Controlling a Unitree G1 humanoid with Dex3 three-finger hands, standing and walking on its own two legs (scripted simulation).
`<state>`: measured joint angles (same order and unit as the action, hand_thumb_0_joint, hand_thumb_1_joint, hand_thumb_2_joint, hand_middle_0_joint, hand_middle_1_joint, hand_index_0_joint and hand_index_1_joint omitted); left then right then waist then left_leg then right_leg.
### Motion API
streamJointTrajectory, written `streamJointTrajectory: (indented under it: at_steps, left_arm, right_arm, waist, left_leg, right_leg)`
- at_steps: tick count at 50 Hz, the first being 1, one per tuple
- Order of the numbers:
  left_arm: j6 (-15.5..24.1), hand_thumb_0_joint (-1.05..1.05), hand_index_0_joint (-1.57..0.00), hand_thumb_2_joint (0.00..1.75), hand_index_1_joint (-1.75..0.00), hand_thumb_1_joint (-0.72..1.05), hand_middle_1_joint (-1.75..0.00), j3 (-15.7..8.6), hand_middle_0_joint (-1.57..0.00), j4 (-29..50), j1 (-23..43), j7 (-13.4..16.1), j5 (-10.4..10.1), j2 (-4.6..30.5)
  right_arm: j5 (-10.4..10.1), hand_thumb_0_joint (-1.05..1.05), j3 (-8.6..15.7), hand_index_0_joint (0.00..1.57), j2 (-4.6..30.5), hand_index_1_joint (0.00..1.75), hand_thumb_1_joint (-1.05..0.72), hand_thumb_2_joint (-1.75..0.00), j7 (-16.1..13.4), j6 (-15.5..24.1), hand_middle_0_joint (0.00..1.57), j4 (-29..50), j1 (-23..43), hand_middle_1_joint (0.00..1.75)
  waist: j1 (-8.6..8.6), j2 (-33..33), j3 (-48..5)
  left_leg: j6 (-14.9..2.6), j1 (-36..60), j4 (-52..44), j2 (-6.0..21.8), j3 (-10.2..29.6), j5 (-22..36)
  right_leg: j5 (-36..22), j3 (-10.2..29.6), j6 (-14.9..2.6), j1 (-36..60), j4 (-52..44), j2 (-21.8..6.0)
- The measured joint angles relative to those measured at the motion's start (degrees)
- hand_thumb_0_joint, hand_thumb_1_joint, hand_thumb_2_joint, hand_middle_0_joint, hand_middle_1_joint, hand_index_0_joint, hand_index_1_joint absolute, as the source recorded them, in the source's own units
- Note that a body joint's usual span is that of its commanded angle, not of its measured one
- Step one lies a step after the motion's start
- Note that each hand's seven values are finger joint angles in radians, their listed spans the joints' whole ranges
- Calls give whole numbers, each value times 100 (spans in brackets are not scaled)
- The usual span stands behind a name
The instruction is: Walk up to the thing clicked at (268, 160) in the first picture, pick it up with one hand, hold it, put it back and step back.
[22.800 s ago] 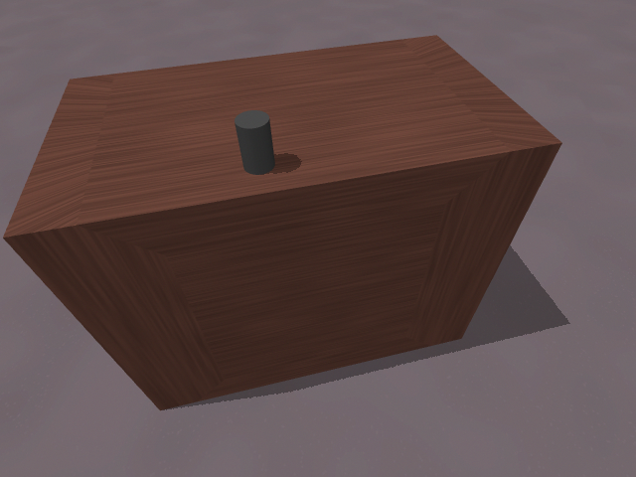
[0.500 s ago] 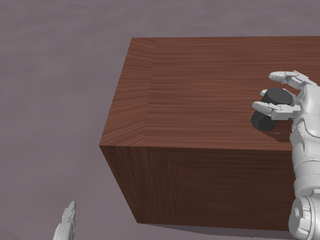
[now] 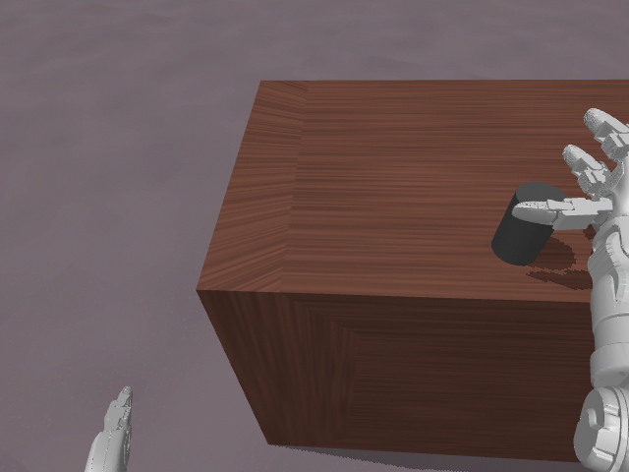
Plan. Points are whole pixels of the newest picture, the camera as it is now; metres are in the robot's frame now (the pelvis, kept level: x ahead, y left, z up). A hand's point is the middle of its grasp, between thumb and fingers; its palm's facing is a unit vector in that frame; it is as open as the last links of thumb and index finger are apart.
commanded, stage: withdraw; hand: right
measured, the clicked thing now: (526, 225) +0.43 -0.24 +0.09
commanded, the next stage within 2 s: rise in 0.12 s
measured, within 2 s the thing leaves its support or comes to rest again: neither
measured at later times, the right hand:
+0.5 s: hand out of the picture +0.41 -0.38 +0.24, palm faces +0.52 +0.82 -0.25, open 17.6 cm
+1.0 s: hand out of the picture +0.24 -0.27 +0.20, palm faces +0.41 +0.82 -0.40, open 17.5 cm
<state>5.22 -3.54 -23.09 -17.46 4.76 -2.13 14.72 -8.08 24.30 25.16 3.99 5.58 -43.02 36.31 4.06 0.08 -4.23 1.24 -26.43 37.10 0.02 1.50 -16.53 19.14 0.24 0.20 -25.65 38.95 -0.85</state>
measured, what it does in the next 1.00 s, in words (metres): stands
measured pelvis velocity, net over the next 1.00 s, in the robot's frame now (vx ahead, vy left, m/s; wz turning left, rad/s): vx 0.02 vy -0.01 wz -0.02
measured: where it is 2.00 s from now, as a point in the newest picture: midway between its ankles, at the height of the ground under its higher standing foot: outside the picture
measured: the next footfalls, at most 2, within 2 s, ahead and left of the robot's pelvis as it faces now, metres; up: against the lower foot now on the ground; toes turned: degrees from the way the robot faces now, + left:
none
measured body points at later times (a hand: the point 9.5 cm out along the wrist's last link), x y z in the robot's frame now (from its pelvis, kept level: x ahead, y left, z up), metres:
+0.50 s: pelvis +0.00 +0.00 +0.01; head +0.03 +0.00 +0.46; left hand +0.14 +0.27 -0.05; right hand +0.38 -0.42 +0.25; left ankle +0.02 +0.13 -0.72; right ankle +0.01 -0.12 -0.72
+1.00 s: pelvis +0.02 -0.01 +0.01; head +0.01 +0.01 +0.46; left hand +0.17 +0.26 -0.06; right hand +0.21 -0.31 +0.22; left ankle +0.02 +0.13 -0.72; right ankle +0.01 -0.12 -0.72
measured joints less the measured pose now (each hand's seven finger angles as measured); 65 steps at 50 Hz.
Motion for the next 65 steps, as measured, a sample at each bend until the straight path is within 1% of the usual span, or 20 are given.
streamJointTrajectory:
  at_steps: [3, 6, 10, 13, 14, 16, 19, 22, 26, 30, 33, 36, 39, 42, 47, 51, 55, 58, 62, 65]
  left_arm:
    - [57, -1, -6, 3, -4, -49, -5, 60, -6, -24, -58, 33, -37, 9]
    - [63, -1, -6, 3, -4, -49, -5, 153, -6, -290, -15, -4, -51, -71]
    - [87, -1, -6, 3, -4, -49, -5, 258, -6, -755, 132, -60, -51, -138]
    - [207, -1, -6, 3, -4, -50, -5, 344, -6, -974, 179, -24, -55, -131]
    - [221, -1, -6, 3, -4, -50, -5, 364, -6, -998, 197, -20, -46, -131]
    - [257, -1, -7, 3, -4, -50, -5, 360, -7, -1000, 254, -51, -30, -138]
    - [300, -1, -7, 4, -4, -51, -5, 263, -7, -895, 268, -111, -29, -97]
    - [259, -1, -6, 4, -4, -51, -5, 170, -7, -578, 106, -156, -42, 27]
    - [282, -1, -6, 5, -4, -50, -5, 156, -6, -403, -166, -213, -88, 163]
    - [228, -1, -6, 5, -4, -51, -5, 166, -6, -712, -139, -295, -81, 82]
    - [186, -1, -6, 6, -4, -52, -5, 77, -6, -847, -45, -332, -55, 13]
    - [192, -1, -6, 6, -4, -52, -5, 12, -6, -677, -31, -336, -55, 9]
    - [178, -1, -6, 7, -4, -52, -5, -59, -7, -305, -93, -322, -71, 17]
    - [222, -1, -6, 7, -4, -52, -5, -211, -7, -122, -170, -325, -138, 15]
    - [23, -1, -6, 7, -4, -52, -5, -448, -7, -342, -270, -416, -187, -50]
    - [-145, -1, -6, 6, -4, -51, -5, -423, -6, -680, -258, -424, -122, -142]
    - [-245, -1, -5, 6, -4, -51, -5, -369, -6, -782, -88, -352, -18, -287]
    - [-216, -1, -6, 6, -4, -50, -5, -443, -6, -596, 6, -288, 45, -329]
    - [-63, -1, -6, 5, -4, -49, -5, -614, -6, -339, 19, -201, 47, -238]
    - [52, -1, -6, 5, -4, -49, -5, -722, -6, -387, 0, -190, 21, -140]
  right_arm:
    - [-20, -1, 84, 27, 179, 23, 38, -17, 50, -152, 27, 80, 120, 23]
    - [-35, -1, 125, 21, 491, 18, 42, -13, 191, -454, 21, 20, 299, 17]
    - [-44, -1, 173, 14, 1000, 12, 48, -8, 546, -913, 14, -403, 686, 11]
    - [-74, -1, 150, 10, 1288, 9, 52, -6, 911, -1147, 10, -813, 1014, 9]
    - [102, -1, 77, 9, 1380, 9, 52, -6, 960, -1161, 9, -865, 1087, 8]
    - [380, -1, -39, 8, 1580, 8, 53, -5, 856, -1016, 8, -1009, 1220, 7]
    - [619, -1, -82, 7, 1862, 7, 54, -4, 647, -786, 7, -1338, 1342, 7]
    - [844, -1, 126, 7, 2038, 7, 56, -4, 418, -641, 7, -1379, 1209, 6]
    - [968, -1, 341, 6, 2125, 6, 58, -4, 126, -422, 6, -1209, 903, 6]
    - [942, -1, 438, 6, 2004, 6, 58, -4, -118, -305, 6, -616, 386, 6]
    - [868, -2, 414, 6, 1759, 6, 57, -4, -258, -260, 6, 85, -200, 5]
    - [777, -2, 307, 5, 1363, 6, 55, -5, -337, -173, 6, 1108, -1000, 5]
    - [671, -2, 199, 5, 987, 6, 54, -5, -394, -60, 6, 2296, -1983, 5]
    - [534, -2, 25, 5, 578, 6, 53, -5, -382, 27, 6, 3545, -3019, 5]
    - [403, -1, -159, 6, 1, 6, 54, -5, -309, 70, 6, 5337, -4561, 5]
    - [385, -1, -224, 6, -280, 6, 56, -5, -362, 197, 7, 6379, -5409, 6]
    - [399, -1, -267, 6, -407, 6, 58, -5, -451, 390, 7, 6975, -5972, 6]
    - [421, -1, -232, 6, -400, 6, 58, -4, -485, 549, 7, 7131, -6250, 6]
    - [424, -1, -95, 6, -397, 7, 58, -4, -501, 750, 7, 6904, -6296, 6]
    - [394, -1, -4, 6, -496, 7, 59, -5, -482, 824, 6, 6628, -6238, 6]
  waist:
    - [-44, 5, -91]
    - [-90, 50, -175]
    - [-150, 189, -148]
    - [-198, 248, -109]
    - [-211, 245, -80]
    - [-216, 221, -24]
    - [-173, 179, 38]
    - [-155, 114, 59]
    - [-203, 4, 45]
    - [-344, -8, 3]
    - [-463, 111, -2]
    - [-571, 271, -25]
    - [-619, 361, -68]
    - [-662, 368, -119]
    - [-729, 283, 22]
    - [-798, 239, 298]
    - [-812, 304, 504]
    - [-787, 386, 530]
    - [-775, 447, 463]
    - [-787, 430, 446]
  left_leg:
    - [-10, 158, -96, -14, -7, 13]
    - [-18, 266, -197, -21, -28, 44]
    - [-5, 293, -296, 13, -64, 108]
    - [12, 268, -337, 60, -80, 148]
    - [17, 259, -341, 70, -72, 158]
    - [22, 225, -342, 78, -38, 180]
    - [24, 181, -376, 85, -15, 214]
    - [23, 162, -438, 72, 14, 249]
    - [8, 268, -555, 39, 4, 267]
    - [-1, 392, -666, 5, -15, 278]
    - [11, 510, -741, 10, -36, 280]
    - [37, 662, -791, 39, -42, 257]
    - [66, 850, -823, 74, -22, 213]
    - [80, 1046, -842, 102, -9, 160]
    - [57, 1307, -846, 108, -41, 107]
    - [15, 1390, -821, 91, -92, 118]
    - [-19, 1387, -778, 85, -154, 154]
    - [-35, 1409, -748, 106, -204, 166]
    - [-52, 1517, -723, 154, -265, 156]
    - [-71, 1583, -706, 171, -276, 157]
  right_leg:
    - [-4, 6, 9, 150, -78, -16]
    - [-28, 25, 15, 242, -158, -24]
    - [-105, 61, -5, 245, -247, 9]
    - [-178, 77, -25, 223, -324, 55]
    - [-199, 68, -28, 225, -349, 66]
    - [-233, 35, -30, 221, -391, 74]
    - [-278, 12, -34, 197, -455, 81]
    - [-302, -18, -30, 190, -517, 68]
    - [-284, -11, -14, 269, -571, 32]
    - [-233, 6, -10, 339, -568, -4]
    - [-196, 25, -26, 408, -556, 0]
    - [-160, 29, -61, 536, -567, 29]
    - [-135, 6, -87, 745, -637, 61]
    - [-117, -10, -99, 976, -726, 88]
    - [-117, 20, -77, 1261, -809, 93]
    - [-163, 72, -31, 1345, -821, 76]
    - [-238, 135, 4, 1336, -812, 69]
    - [-304, 186, 19, 1365, -845, 90]
    - [-393, 248, 33, 1505, -951, 136]
    - [-455, 259, 49, 1613, -1037, 150]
